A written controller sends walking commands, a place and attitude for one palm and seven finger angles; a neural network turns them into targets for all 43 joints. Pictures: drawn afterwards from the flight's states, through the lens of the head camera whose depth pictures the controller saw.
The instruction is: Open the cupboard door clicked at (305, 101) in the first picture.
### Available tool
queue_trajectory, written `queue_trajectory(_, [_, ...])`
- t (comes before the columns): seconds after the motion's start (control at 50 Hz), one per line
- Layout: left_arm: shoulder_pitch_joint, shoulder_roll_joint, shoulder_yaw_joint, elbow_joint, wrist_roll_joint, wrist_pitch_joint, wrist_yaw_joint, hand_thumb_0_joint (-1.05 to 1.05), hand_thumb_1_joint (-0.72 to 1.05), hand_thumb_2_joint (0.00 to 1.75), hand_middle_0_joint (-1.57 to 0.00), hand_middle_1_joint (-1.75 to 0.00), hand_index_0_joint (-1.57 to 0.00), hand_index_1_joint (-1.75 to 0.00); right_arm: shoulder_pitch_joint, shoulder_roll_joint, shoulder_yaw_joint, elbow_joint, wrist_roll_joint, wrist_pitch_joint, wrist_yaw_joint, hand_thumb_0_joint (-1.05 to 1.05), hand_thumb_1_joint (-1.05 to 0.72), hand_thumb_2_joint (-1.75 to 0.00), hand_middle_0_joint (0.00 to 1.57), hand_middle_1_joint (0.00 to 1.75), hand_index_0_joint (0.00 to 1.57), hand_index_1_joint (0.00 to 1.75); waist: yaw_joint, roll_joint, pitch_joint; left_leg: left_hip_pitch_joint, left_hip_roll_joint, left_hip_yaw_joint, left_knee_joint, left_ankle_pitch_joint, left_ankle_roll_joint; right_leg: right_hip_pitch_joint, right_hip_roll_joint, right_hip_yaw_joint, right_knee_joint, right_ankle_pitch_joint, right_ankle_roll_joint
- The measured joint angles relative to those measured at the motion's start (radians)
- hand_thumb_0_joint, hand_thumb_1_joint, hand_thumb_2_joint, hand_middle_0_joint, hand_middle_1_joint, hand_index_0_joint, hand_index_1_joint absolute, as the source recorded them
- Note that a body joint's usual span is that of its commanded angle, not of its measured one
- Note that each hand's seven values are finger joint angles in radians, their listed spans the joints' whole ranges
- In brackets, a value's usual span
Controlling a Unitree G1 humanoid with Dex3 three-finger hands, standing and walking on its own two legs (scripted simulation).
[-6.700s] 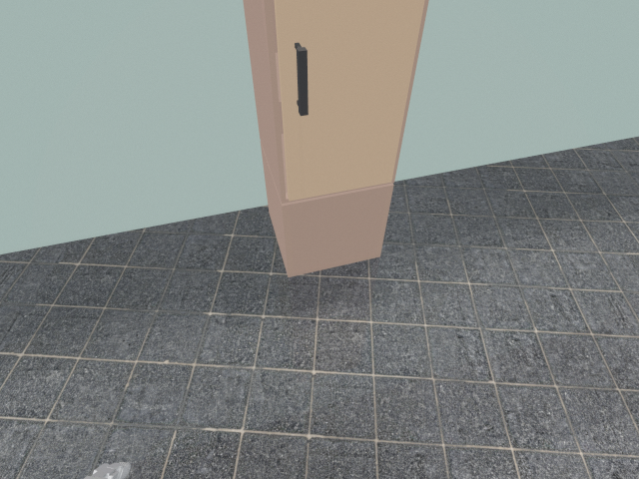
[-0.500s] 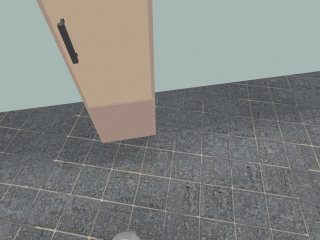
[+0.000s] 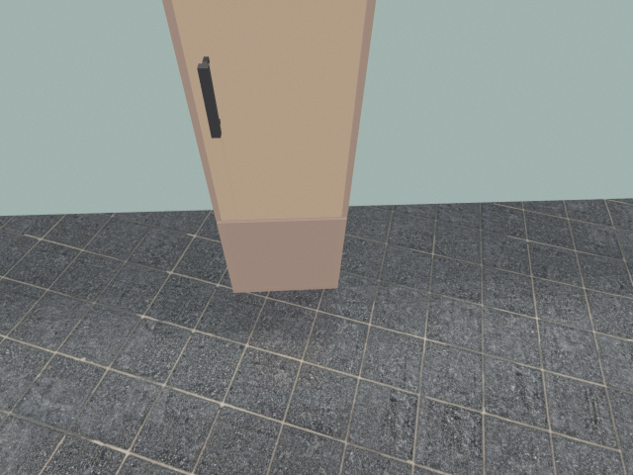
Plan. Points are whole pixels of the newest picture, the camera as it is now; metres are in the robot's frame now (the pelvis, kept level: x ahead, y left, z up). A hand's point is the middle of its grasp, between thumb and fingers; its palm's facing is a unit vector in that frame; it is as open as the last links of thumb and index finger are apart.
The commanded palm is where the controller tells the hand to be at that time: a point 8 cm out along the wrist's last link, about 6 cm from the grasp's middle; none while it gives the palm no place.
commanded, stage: take the last steps up to it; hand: left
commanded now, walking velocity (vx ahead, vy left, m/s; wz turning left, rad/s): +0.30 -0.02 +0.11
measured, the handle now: (211, 98) +0.80 +0.26 +0.05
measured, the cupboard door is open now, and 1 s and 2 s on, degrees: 0 0 0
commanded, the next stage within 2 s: come to a stop and stand still in 0.88 s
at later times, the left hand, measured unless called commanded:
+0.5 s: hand out of the picture -0.05 +0.10 -0.15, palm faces +0.21 -0.96 -0.19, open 7.4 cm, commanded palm none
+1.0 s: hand (188, 383) +0.28 +0.22 -0.17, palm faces +0.14 -0.97 -0.21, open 7.3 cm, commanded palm none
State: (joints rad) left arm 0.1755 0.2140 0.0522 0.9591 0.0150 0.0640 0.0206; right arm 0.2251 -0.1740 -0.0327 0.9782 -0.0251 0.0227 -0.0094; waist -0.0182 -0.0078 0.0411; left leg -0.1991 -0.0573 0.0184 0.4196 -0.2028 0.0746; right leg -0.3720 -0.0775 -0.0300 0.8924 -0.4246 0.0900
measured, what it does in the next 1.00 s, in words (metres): walks ahead: right foot, then left foot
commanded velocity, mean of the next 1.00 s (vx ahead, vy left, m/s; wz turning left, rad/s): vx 0.23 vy -0.02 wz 0.02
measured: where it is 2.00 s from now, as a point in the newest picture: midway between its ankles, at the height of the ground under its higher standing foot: outside the picture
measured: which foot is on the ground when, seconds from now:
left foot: down 0.00-0.14, up 0.16-0.64, down 0.66-1.00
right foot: up 0.00-0.12, down 0.14-0.68, up 0.70-1.00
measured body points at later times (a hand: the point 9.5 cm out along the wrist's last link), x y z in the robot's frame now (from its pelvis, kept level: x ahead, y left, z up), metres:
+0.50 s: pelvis +0.07 -0.03 +0.00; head +0.08 -0.06 +0.45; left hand -0.06 +0.15 -0.14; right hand +0.11 -0.27 -0.17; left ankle +0.13 +0.14 -0.67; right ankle -0.02 -0.13 -0.74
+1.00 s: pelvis +0.24 +0.03 +0.00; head +0.23 +0.03 +0.45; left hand +0.28 +0.27 -0.15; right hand +0.30 -0.20 -0.15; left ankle +0.20 +0.11 -0.74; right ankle +0.32 -0.10 -0.70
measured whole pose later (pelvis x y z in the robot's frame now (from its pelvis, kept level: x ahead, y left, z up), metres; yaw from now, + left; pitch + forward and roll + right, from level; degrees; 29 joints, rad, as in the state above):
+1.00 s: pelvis +0.24 +0.03 +0.00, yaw +3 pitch -2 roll +1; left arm 0.23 0.19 0.07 1.02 0.03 0.00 0.01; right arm 0.25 -0.16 -0.05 1.05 -0.02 -0.07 -0.02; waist 0.01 -0.04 0.00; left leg -0.09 -0.01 0.19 0.38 -0.27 0.05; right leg -0.51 -0.12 -0.07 0.88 -0.23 0.03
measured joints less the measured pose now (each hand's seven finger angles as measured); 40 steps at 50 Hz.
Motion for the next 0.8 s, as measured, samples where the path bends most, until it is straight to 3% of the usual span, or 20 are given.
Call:
queue_trajectory(0.08, [0.000, -0.025, -0.010, 0.006, 0.002, -0.018, -0.006, 0.00, 0.91, 0.90, -0.20, -0.29, -0.19, -0.30, 0.040, -0.011, -0.006, 0.033, -0.006, 0.002, 0.000, 0.01, -0.91, -0.90, 0.20, 0.30, 0.21, 0.30, -0.014, 0.021, -0.018, -0.013, -0.001, -0.008, 0.020, -0.007, -0.016, 0.080, 0.028, -0.013, -0.159, -0.012, -0.023])
queue_trajectory(0.14, [0.028, -0.041, -0.018, 0.015, 0.009, -0.045, -0.014, 0.00, 0.91, 0.90, -0.20, -0.29, -0.19, -0.30, 0.081, -0.017, -0.012, 0.058, -0.002, 0.002, 0.001, 0.01, -0.91, -0.90, 0.20, 0.30, 0.21, 0.30, -0.015, 0.032, -0.044, -0.038, -0.003, -0.010, 0.084, -0.049, -0.035, 0.182, 0.046, -0.030, -0.355, 0.056, -0.052])
queue_trajectory(0.18, [0.052, -0.061, -0.024, 0.027, 0.015, -0.061, -0.013, 0.00, 0.91, 0.90, -0.20, -0.29, -0.19, -0.30, 0.107, -0.024, -0.017, 0.081, 0.001, 0.010, 0.002, 0.01, -0.91, -0.90, 0.20, 0.30, 0.20, 0.30, -0.011, 0.057, -0.053, -0.085, 0.009, -0.025, 0.221, -0.184, -0.050, 0.201, 0.062, -0.052, -0.363, 0.088, -0.104])
queue_trajectory(0.22, [0.100, -0.074, -0.025, 0.036, 0.012, -0.076, -0.007, 0.00, 0.91, 0.90, -0.20, -0.29, -0.20, -0.30, 0.127, -0.025, -0.022, 0.098, -0.006, 0.023, 0.013, 0.01, -0.91, -0.90, 0.20, 0.30, 0.20, 0.30, 0.002, 0.055, -0.072, -0.153, 0.018, -0.016, 0.383, -0.215, -0.058, 0.231, 0.060, -0.061, -0.397, 0.097, -0.131])
queue_trajectory(0.26, [0.152, -0.077, -0.020, 0.058, 0.008, -0.087, 0.001, 0.00, 0.92, 0.90, -0.20, -0.29, -0.20, -0.30, 0.130, -0.026, -0.027, 0.107, -0.010, 0.024, 0.023, 0.01, -0.91, -0.90, 0.19, 0.30, 0.20, 0.30, 0.012, 0.045, -0.078, -0.215, 0.039, -0.004, 0.508, -0.165, -0.067, 0.272, 0.057, -0.058, -0.455, 0.116, -0.136])
queue_trajectory(0.34, [0.232, -0.090, -0.027, 0.114, 0.003, -0.098, -0.001, 0.00, 0.92, 0.90, -0.20, -0.29, -0.20, -0.30, 0.123, -0.034, -0.041, 0.098, -0.010, 0.014, 0.029, 0.01, -0.91, -0.90, 0.19, 0.30, 0.20, 0.30, 0.004, 0.049, -0.063, -0.319, 0.097, -0.010, 0.626, -0.024, -0.094, 0.341, 0.058, -0.079, -0.551, 0.144, -0.135])
queue_trajectory(0.46, [0.326, -0.126, -0.038, 0.171, 0.006, -0.122, 0.001, 0.00, 0.91, 0.90, -0.20, -0.29, -0.20, -0.30, 0.084, -0.033, -0.043, 0.105, -0.008, 0.014, 0.032, 0.01, -0.91, -0.90, 0.19, 0.30, 0.20, 0.30, 0.030, 0.058, -0.035, -0.382, 0.152, -0.004, 0.593, 0.055, -0.110, 0.402, 0.064, -0.115, -0.609, 0.126, -0.127])
queue_trajectory(0.58, [0.387, -0.153, -0.044, 0.216, 0.016, -0.128, 0.005, 0.00, 0.91, 0.90, -0.20, -0.29, -0.20, -0.30, -0.017, -0.011, -0.026, 0.092, -0.004, 0.001, 0.037, 0.01, -0.91, -0.90, 0.19, 0.30, 0.20, 0.30, 0.076, 0.039, -0.007, -0.333, 0.150, 0.066, 0.387, -0.004, -0.091, 0.440, 0.049, -0.128, -0.598, 0.060, -0.096])
queue_trajectory(0.66, [0.411, -0.157, -0.042, 0.238, 0.013, -0.120, 0.006, 0.00, 0.90, 0.90, -0.20, -0.29, -0.20, -0.30, -0.095, 0.010, -0.010, 0.058, -0.003, -0.039, 0.030, 0.01, -0.91, -0.90, 0.19, 0.30, 0.20, 0.30, 0.095, 0.013, 0.011, -0.214, 0.102, 0.122, 0.186, -0.008, -0.049, 0.428, 0.017, -0.121, -0.465, -0.042, -0.066])
queue_trajectory(0.68, [0.409, -0.159, -0.041, 0.246, 0.008, -0.114, 0.004, 0.00, 0.90, 0.90, -0.20, -0.29, -0.20, -0.30, -0.111, 0.016, -0.009, 0.049, -0.005, -0.057, 0.025, 0.01, -0.91, -0.90, 0.19, 0.30, 0.20, 0.30, 0.088, 0.009, 0.017, -0.201, 0.096, 0.129, 0.180, 0.033, -0.032, 0.386, 0.004, -0.116, -0.347, -0.071, -0.068])
queue_trajectory(0.74, [0.362, -0.147, -0.040, 0.245, -0.003, -0.089, 0.000, 0.00, 0.90, 0.90, -0.20, -0.29, -0.20, -0.30, -0.128, 0.039, 0.001, 0.031, 0.002, -0.086, 0.011, 0.01, -0.91, -0.90, 0.19, 0.30, 0.20, 0.30, 0.083, -0.011, 0.027, -0.157, 0.089, 0.157, 0.228, -0.065, -0.008, 0.189, -0.003, -0.036, 0.123, -0.096, -0.096])
queue_trajectory(0.8, [0.287, -0.119, -0.021, 0.218, 0.004, -0.080, -0.005, 0.00, 0.91, 0.90, -0.20, -0.29, -0.20, -0.30, -0.100, 0.062, 0.000, 0.034, 0.010, -0.098, -0.003, 0.00, -0.91, -0.90, 0.19, 0.30, 0.20, 0.30, 0.066, -0.020, 0.007, -0.067, 0.080, 0.171, 0.144, -0.072, -0.019, 0.025, -0.013, -0.033, 0.308, -0.002, -0.098])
